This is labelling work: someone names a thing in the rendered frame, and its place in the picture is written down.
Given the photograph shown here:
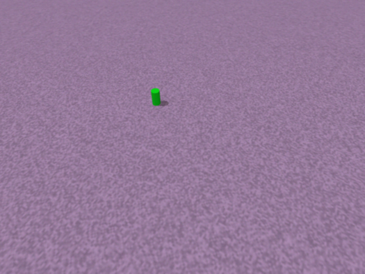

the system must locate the can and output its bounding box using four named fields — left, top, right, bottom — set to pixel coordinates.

left=151, top=88, right=161, bottom=106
